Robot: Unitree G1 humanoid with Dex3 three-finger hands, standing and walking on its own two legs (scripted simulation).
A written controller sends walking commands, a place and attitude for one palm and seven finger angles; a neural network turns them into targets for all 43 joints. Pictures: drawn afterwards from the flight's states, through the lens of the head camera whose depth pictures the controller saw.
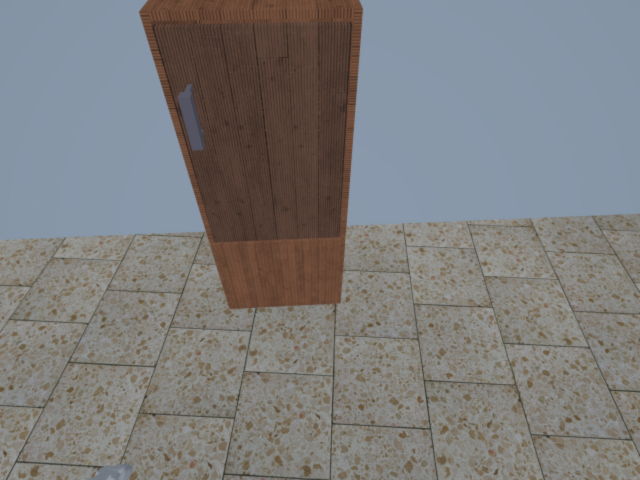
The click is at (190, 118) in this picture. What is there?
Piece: cupboard door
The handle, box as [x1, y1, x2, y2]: [178, 84, 204, 149]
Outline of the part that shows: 188,84 186,86 185,91 179,93 178,100 192,149 203,149 203,131 202,129 200,129 191,93 192,86 191,84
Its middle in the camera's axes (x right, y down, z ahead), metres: -0.27 -0.26 +0.83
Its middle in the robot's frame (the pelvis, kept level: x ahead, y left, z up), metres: +0.79 +0.31 +0.05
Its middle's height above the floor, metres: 0.82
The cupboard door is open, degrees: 0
